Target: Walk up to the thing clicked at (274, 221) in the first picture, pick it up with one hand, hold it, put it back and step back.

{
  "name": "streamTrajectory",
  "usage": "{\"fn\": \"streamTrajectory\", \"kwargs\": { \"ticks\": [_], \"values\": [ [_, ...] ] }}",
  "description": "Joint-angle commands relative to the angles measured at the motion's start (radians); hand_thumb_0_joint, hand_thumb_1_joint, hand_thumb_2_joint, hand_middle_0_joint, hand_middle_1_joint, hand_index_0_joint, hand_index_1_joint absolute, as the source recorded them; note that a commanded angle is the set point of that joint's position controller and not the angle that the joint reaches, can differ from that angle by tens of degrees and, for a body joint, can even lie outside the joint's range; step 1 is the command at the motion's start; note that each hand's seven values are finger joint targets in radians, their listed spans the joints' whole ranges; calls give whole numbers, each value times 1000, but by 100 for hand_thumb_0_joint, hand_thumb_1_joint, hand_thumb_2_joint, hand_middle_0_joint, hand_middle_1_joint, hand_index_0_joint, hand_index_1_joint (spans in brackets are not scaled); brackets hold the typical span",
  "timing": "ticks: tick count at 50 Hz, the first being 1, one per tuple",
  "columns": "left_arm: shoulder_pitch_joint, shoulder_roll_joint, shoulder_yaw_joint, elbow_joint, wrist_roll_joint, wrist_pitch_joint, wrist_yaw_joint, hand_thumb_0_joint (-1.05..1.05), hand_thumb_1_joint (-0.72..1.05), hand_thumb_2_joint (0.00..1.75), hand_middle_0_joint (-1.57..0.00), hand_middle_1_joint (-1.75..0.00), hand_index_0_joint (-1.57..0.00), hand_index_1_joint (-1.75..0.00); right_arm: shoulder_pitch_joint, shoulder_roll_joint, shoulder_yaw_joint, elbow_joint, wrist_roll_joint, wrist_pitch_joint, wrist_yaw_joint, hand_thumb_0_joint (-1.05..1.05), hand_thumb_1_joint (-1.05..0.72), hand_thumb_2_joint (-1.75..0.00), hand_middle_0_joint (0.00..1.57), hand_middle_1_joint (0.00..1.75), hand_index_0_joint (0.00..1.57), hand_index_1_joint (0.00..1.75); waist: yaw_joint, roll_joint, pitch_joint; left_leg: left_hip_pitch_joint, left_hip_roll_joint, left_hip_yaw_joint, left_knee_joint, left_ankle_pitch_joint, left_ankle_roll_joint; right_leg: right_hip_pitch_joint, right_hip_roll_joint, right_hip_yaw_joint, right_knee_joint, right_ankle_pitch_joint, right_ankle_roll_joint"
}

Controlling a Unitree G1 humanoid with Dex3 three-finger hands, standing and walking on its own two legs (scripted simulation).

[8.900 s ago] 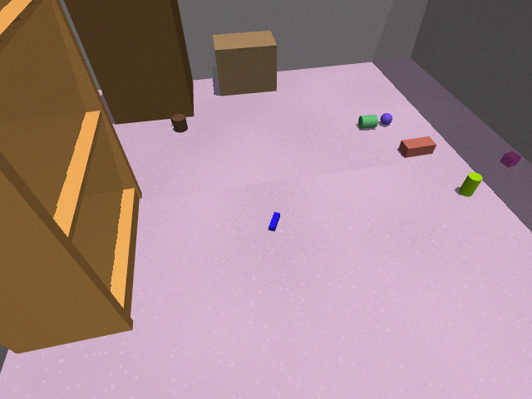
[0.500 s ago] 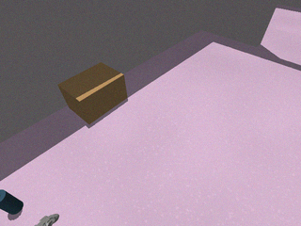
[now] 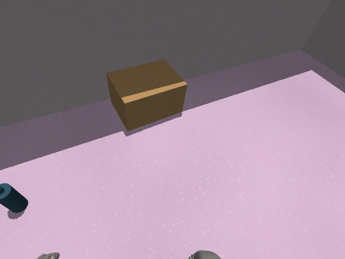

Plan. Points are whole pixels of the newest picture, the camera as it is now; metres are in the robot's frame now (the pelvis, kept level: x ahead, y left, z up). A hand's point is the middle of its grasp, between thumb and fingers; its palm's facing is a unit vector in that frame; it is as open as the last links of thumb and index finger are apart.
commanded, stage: walk up
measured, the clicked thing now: out of the picture -0.78 +1.21 -0.75
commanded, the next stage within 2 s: none
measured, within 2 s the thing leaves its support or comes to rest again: neither
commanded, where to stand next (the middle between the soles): +0.09 -0.04 m, yaw +115 degrees
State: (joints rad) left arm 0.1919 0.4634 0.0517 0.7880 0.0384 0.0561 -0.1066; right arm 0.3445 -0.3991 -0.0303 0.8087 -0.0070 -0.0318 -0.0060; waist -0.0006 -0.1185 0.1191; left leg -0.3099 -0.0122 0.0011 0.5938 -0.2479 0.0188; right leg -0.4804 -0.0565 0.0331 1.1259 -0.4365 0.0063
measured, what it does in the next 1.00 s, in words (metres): steps to the right, turning left: right foot, then left foot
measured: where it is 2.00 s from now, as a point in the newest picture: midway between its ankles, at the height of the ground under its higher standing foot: outside the picture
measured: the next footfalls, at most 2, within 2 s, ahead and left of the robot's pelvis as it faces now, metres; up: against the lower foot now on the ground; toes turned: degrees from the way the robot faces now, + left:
right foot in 0.22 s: +0.22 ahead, -0.18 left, +0.00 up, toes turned +15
left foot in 0.70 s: +0.00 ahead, -0.02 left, +0.00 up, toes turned +47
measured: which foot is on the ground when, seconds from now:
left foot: down 0.00-0.22, up 0.24-0.68, down 0.70-1.00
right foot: up 0.00-0.20, down 0.22-0.74, up 0.76-1.00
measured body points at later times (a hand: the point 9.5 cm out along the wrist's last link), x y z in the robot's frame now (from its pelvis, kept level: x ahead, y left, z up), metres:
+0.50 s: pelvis +0.08 -0.14 +0.00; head +0.14 -0.13 +0.44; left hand +0.08 +0.20 -0.09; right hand +0.35 -0.36 -0.12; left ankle +0.01 -0.01 -0.67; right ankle +0.18 -0.19 -0.73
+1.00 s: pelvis +0.04 -0.15 +0.00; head +0.05 -0.13 +0.45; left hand -0.21 +0.10 -0.10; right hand +0.36 -0.25 -0.10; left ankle -0.03 -0.05 -0.73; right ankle +0.14 -0.18 -0.71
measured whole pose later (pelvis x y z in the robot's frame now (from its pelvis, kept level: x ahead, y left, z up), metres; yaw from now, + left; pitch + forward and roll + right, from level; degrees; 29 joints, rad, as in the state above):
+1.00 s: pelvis +0.04 -0.15 +0.00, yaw +59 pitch -1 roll +0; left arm 0.25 0.45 0.08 0.83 0.01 0.00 -0.02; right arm 0.31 -0.42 -0.06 0.72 -0.05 0.07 0.06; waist 0.01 0.00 0.06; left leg -0.34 -0.12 -0.18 0.63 -0.26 0.03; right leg -0.37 0.02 -0.03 0.74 -0.48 -0.01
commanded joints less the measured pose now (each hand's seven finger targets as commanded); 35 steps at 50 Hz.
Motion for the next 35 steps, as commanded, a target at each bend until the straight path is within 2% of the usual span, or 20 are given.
{"fn": "streamTrajectory", "kwargs": {
  "ticks": [1,4,7,8,9,10,11,12,13,15,18,21,23,25,26,27,29,32,34,35],
  "values": [
    [4,138,67,-97,-22,2,27,0,90,90,-20,-30,-20,-30,-25,-285,-81,-98,-11,-24,-40,0,-90,-90,20,30,20,30,33,244,-81,17,170,-279,-202,348,167,-10,6,15,-118,86,25],
    [-41,104,58,-124,-40,1,52,0,90,90,-20,-30,-20,-30,-25,-274,-83,-128,-14,-8,-38,0,-90,-90,20,30,20,30,22,289,-126,-4,148,-273,-88,699,167,59,44,-17,-193,105,13],
    [-45,98,59,-121,-51,-11,70,0,90,90,-20,-30,-20,-30,-87,-271,-91,-175,-11,17,-37,0,-90,-90,20,30,20,30,32,330,-190,-26,115,-306,13,705,130,180,67,-30,-360,146,-21],
    [-31,94,62,-108,-52,-17,76,0,90,90,-20,-30,-20,-30,-102,-258,-87,-184,-7,27,-37,0,-90,-90,20,30,20,30,51,300,-207,-43,88,-310,56,649,97,249,77,-37,-494,226,-30],
    [13,115,67,-93,-46,-26,84,0,90,90,-20,-30,-20,-30,-114,-222,-76,-192,6,35,-38,0,-90,-90,20,30,20,30,87,256,-230,-97,46,-302,121,495,52,347,40,-10,-610,356,-54],
    [22,187,81,-96,-27,-33,94,0,90,90,-20,-30,-20,-30,-62,-144,-55,-196,16,40,-41,0,-90,-90,20,30,20,30,81,49,-266,-208,-37,-209,279,195,4,442,-149,168,-649,523,-102],
    [-50,225,75,-128,-19,-35,100,0,90,90,-20,-30,-20,-30,42,-77,-34,-189,13,46,-49,0,-90,-90,20,30,20,30,15,-148,-261,-297,-80,-142,398,-356,-7,446,-378,362,-676,670,-152],
    [-129,244,90,-141,-30,-30,93,0,90,90,-20,-30,-20,-30,83,-155,-65,-169,0,55,-62,0,-90,-90,20,30,20,30,-11,-180,-285,-245,-35,-104,529,-408,-11,331,-450,424,-722,608,-227],
    [-146,224,81,-142,-24,-38,94,0,90,90,-20,-30,-20,-30,29,-198,-81,-150,-4,63,-54,0,-90,-90,20,30,20,30,-1,-132,-218,-240,-12,-114,583,-362,-10,269,-397,400,-731,538,-234],
    [-166,182,76,-119,-24,-43,101,0,90,90,-20,-30,-20,-30,18,-199,-82,-142,-5,69,-21,0,-90,-90,20,30,20,30,-12,-102,-173,-268,26,-92,597,-227,-9,277,-278,197,-667,564,-185],
    [-130,178,87,-100,-24,-50,111,0,90,90,-20,-30,-20,-30,23,-177,-75,-133,-9,79,22,0,-90,-90,20,30,20,30,-6,-103,-209,-264,45,-50,567,-157,-17,364,-249,49,-629,607,-171],
    [-52,186,95,-97,-24,-58,119,0,90,90,-20,-30,-20,-30,-63,-180,-76,-159,-24,91,44,0,-90,-90,20,30,20,30,40,-74,-193,-314,68,-31,492,-165,-25,447,-304,32,-652,590,-187],
    [-22,209,102,-105,-20,-63,123,0,90,90,-20,-30,-20,-30,-114,-192,-83,-181,-32,97,55,0,-90,-90,20,30,20,30,56,-55,-176,-304,88,-30,446,-173,-26,427,-355,42,-694,508,-194],
    [-1,213,105,-105,-21,-69,125,0,90,90,-20,-30,-20,-30,-131,-197,-84,-180,-32,98,69,0,-90,-90,20,30,20,30,65,-29,-179,-294,89,-12,397,-157,-23,453,-357,7,-712,459,-155],
    [1,223,110,-108,-18,-72,125,0,90,90,-20,-30,-20,-30,-133,-193,-83,-183,-35,97,74,0,-90,-90,20,30,20,30,64,-36,-194,-287,102,-10,365,-154,-20,461,-381,-1,-716,442,-162],
    [-12,233,115,-112,-14,-74,125,0,90,90,-20,-30,-20,-30,-138,-196,-85,-183,-38,97,78,0,-90,-90,20,30,20,30,61,-33,-199,-258,114,0,357,-156,-18,425,-403,-19,-729,388,-181],
    [-29,241,116,-120,-10,-79,123,0,90,90,-20,-30,-20,-30,-133,-198,-86,-178,-37,95,89,0,-90,-90,20,30,20,30,52,-12,-212,-192,118,19,305,-157,-12,381,-414,-65,-722,316,-181],
    [-76,265,123,-123,-3,-79,120,0,90,90,-20,-30,-20,-30,-80,-208,-96,-156,-25,97,103,0,-90,-90,20,30,20,30,16,-26,-219,-43,89,79,208,-180,16,244,-402,-140,-738,90,-151],
    [-80,257,119,-114,-2,-76,112,0,90,90,-20,-30,-20,-30,2,-227,-109,-126,-28,95,100,0,-90,-90,20,30,20,30,-26,26,-245,83,70,73,63,-214,43,159,-384,-193,-640,-66,-115],
    [-44,230,110,-97,-6,-69,108,0,90,90,-20,-30,-20,-30,35,-252,-122,-112,-32,95,93,0,-90,-90,20,30,20,30,-45,144,-246,182,48,0,-17,-225,82,54,-316,-240,-489,-222,-61]
  ]
}}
